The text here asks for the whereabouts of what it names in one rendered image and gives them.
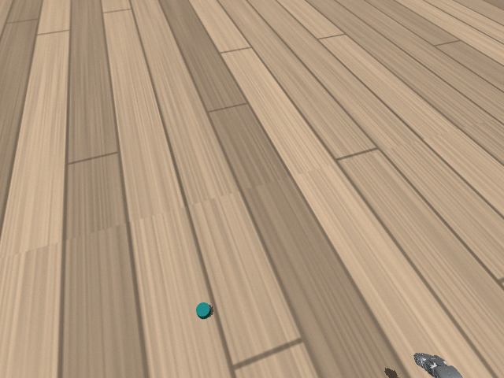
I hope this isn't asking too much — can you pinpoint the tin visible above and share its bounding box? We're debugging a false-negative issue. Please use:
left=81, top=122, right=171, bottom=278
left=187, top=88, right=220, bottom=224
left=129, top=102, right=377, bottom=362
left=196, top=302, right=211, bottom=319

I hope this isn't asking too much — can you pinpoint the right robot hand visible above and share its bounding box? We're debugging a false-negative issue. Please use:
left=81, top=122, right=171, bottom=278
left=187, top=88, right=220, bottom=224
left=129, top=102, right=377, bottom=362
left=413, top=353, right=463, bottom=378

